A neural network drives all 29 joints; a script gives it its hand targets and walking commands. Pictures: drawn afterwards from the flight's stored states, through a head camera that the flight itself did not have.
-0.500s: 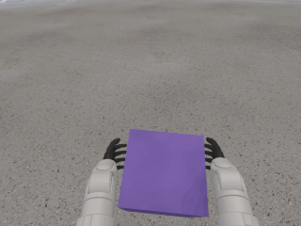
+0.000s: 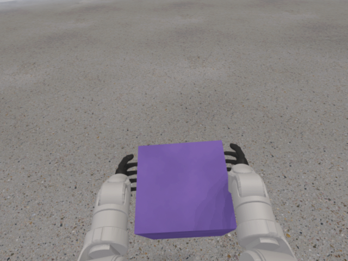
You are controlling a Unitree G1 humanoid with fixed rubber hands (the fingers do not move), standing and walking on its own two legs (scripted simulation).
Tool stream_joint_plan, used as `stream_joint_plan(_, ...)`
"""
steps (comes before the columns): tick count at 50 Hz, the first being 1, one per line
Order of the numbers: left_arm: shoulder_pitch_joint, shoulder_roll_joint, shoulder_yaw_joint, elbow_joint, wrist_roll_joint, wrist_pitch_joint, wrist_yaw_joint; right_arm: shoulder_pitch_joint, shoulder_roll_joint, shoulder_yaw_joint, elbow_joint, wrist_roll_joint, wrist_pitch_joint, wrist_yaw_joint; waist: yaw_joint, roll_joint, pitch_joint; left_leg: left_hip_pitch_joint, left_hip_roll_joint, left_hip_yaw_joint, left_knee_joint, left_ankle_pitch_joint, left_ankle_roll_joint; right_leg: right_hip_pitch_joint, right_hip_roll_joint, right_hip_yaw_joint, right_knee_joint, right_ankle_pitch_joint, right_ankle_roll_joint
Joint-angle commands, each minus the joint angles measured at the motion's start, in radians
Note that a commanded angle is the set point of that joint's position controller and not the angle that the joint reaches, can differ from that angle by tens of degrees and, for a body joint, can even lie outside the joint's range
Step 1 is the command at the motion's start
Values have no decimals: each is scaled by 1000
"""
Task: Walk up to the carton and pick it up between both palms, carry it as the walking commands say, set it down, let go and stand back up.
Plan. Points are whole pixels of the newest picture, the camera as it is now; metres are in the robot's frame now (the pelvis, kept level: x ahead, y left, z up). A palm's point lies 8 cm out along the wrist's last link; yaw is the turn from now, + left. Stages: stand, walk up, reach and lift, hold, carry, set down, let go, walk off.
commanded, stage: reach and lift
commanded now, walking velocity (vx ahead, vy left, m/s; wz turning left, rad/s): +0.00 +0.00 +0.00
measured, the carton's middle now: (183, 195) +0.32 +0.00 -0.05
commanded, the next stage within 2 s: hold in 0.92 s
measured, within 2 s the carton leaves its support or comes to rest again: neither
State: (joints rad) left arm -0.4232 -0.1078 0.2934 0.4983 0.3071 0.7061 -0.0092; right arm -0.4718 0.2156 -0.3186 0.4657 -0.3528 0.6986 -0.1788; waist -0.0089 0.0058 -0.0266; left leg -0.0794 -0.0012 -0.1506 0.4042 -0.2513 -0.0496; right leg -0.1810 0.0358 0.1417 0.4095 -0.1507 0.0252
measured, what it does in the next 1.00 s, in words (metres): stands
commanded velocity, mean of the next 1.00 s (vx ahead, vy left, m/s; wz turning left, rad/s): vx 0.00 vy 0.00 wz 0.00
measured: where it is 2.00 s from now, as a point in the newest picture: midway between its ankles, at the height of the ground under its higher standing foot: outside the picture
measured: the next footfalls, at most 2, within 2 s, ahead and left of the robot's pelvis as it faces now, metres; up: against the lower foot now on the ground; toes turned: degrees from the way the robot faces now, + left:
none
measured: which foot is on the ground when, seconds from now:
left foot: down 0.00-1.00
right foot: down 0.00-1.00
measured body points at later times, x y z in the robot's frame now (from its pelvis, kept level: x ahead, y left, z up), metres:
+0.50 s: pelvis +0.02 +0.02 +0.01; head -0.02 +0.01 +0.45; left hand +0.31 +0.17 +0.04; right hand +0.33 -0.13 +0.05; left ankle -0.01 +0.16 -0.74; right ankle +0.05 -0.13 -0.74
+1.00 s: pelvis +0.00 +0.00 +0.00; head -0.05 -0.01 +0.45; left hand +0.30 +0.15 +0.04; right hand +0.32 -0.14 +0.05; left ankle -0.01 +0.16 -0.74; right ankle +0.05 -0.13 -0.74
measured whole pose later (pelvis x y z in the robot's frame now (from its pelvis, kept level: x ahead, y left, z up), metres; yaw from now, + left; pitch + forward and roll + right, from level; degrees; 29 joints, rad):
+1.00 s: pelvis +0.00 +0.00 +0.00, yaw -1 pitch -5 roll +0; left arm -0.29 -0.16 0.23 0.31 0.30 0.77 -0.01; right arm -0.34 0.17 -0.22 0.31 -0.31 0.75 -0.12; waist 0.02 0.04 -0.03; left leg -0.02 0.00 -0.13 0.33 -0.22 -0.04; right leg -0.13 0.03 0.15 0.36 -0.13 0.03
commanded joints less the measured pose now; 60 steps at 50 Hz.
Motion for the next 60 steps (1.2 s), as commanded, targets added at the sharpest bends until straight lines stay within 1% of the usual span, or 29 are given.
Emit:
stream_joint_plan(1,-768,-953,-489,-119,-298,-82,-311,-429,962,478,63,309,0,445,-10,46,-318,-80,-110,123,-100,195,22,256,61,-91,-68,245,27)
stream_joint_plan(2,-728,-962,-515,-164,-301,-80,-312,-435,994,487,11,303,0,442,6,-10,-364,-30,-102,119,-105,249,20,273,81,-103,-69,250,33)
stream_joint_plan(4,-664,-959,-524,-161,-299,-75,-320,-403,982,516,-50,327,6,434,-22,21,-407,0,-110,111,-105,295,19,307,74,-90,-81,313,36)
stream_joint_plan(5,-662,-952,-537,-196,-297,-62,-316,-377,1002,525,-35,330,13,433,0,55,-408,-10,-110,116,-112,308,15,345,64,-94,-92,335,34)
stream_joint_plan(7,-642,-927,-499,-162,-294,-44,-320,-367,940,498,-42,319,22,432,-19,22,-340,-22,-111,110,-129,273,9,326,70,-79,-110,309,35)
stream_joint_plan(10,-586,-919,-508,-245,-278,-48,-305,-313,967,525,-48,307,42,445,7,-22,-309,21,-111,110,-143,322,24,280,86,-95,-116,328,41)
stream_joint_plan(11,-563,-907,-510,-246,-280,-32,-299,-305,968,522,-42,320,44,445,16,31,-234,-26,-117,109,-158,296,18,311,75,-85,-106,340,36)
stream_joint_plan(12,-545,-899,-510,-293,-292,-42,-297,-292,952,539,-72,320,42,450,30,-36,-270,9,-108,100,-157,294,31,307,79,-99,-112,302,42)
stream_joint_plan(16,-565,-901,-563,-364,-306,-36,-280,-348,999,622,-153,354,34,450,49,-54,-297,1,-115,105,-156,304,42,317,80,-81,-97,299,39)
stream_joint_plan(17,-524,-909,-580,-373,-308,-25,-269,-303,974,631,-152,361,39,449,53,9,-280,9,-116,107,-148,340,32,319,75,-79,-84,358,37)
stream_joint_plan(21,-500,-919,-630,-449,-324,-19,-258,-332,980,704,-244,399,24,447,68,-18,-374,41,-102,97,-141,392,25,328,82,-79,-73,344,34)
stream_joint_plan(26,-562,-951,-629,-327,-315,-25,-272,-295,912,565,-104,310,4,438,10,38,-247,-4,-91,97,-131,285,9,219,95,-89,-87,193,4)
stream_joint_plan(29,-519,-1012,-686,-390,-342,-28,-272,-290,903,603,-159,332,-13,452,-35,103,-347,66,-81,81,-114,354,-6,237,92,-94,-78,226,-8)
stream_joint_plan(31,-546,-1008,-661,-387,-333,-21,-267,-317,894,595,-147,329,-12,465,-17,66,-366,98,-69,63,-112,417,-8,220,95,-99,-89,202,-10)
stream_joint_plan(32,-530,-1000,-651,-357,-312,-9,-267,-305,899,606,-141,333,-3,469,-9,93,-303,33,-78,81,-137,346,-13,238,93,-107,-87,185,-6)
stream_joint_plan(33,-618,-1022,-645,-354,-343,-10,-273,-337,893,573,-109,321,10,472,-17,32,-226,-11,-69,72,-139,267,-4,187,103,-112,-94,131,-12)
stream_joint_plan(34,-603,-1004,-630,-349,-318,-11,-271,-326,893,554,-89,310,11,477,-16,83,-196,-66,-83,85,-157,200,-2,231,95,-113,-76,115,-16)
stream_joint_plan(36,-537,-979,-590,-295,-299,-22,-263,-350,902,571,-98,320,4,486,36,19,-220,-74,-74,80,-159,158,13,260,90,-112,-83,85,-12)
stream_joint_plan(37,-473,-1014,-586,-255,-302,-7,-263,-345,882,571,-124,326,5,485,15,82,-196,-41,-80,87,-163,181,10,233,84,-118,-79,110,-14)
stream_joint_plan(38,-528,-997,-573,-286,-290,-14,-263,-399,890,572,-142,316,3,490,24,59,-242,-53,-92,107,-161,133,7,235,85,-114,-82,78,-4)
stream_joint_plan(39,-479,-1018,-553,-205,-295,-4,-263,-368,902,563,-88,312,14,481,26,-4,-195,-45,-76,86,-158,148,20,227,92,-113,-83,78,-11)
stream_joint_plan(44,-550,-1000,-597,-354,-325,-28,-268,-388,959,643,-164,360,10,483,38,-4,-363,17,-94,101,-135,267,22,263,87,-106,-71,189,13)
stream_joint_plan(47,-493,-965,-545,-281,-292,-15,-275,-416,946,642,-182,355,24,468,77,-35,-306,-18,-102,119,-133,201,32,259,79,-97,-74,160,25)
stream_joint_plan(49,-515,-952,-560,-295,-307,-14,-284,-345,972,621,-114,338,38,458,41,-55,-262,-24,-102,117,-132,177,42,230,76,-77,-85,145,19)
stream_joint_plan(50,-539,-916,-529,-298,-292,-15,-287,-313,942,578,-67,320,39,460,54,-10,-219,-44,-113,126,-144,136,35,224,71,-79,-99,108,15)
stream_joint_plan(52,-577,-917,-536,-320,-280,-30,-292,-355,994,570,-58,315,37,470,45,-61,-233,-39,-90,120,-151,87,51,193,83,-78,-99,30,19)
stream_joint_plan(54,-633,-920,-579,-363,-324,-29,-304,-333,986,585,-40,332,25,466,62,29,-255,-76,-114,142,-136,81,39,257,66,-77,-103,51,19)
stream_joint_plan(55,-622,-913,-552,-306,-307,-23,-310,-333,958,561,-42,321,25,468,21,12,-247,-78,-115,139,-144,69,45,254,61,-80,-100,70,21)
stream_joint_plan(60,-624,-940,-609,-378,-346,-30,-318,-345,1031,613,-70,348,20,457,45,-47,-305,-28,-105,122,-119,159,51,262,75,-80,-94,126,25)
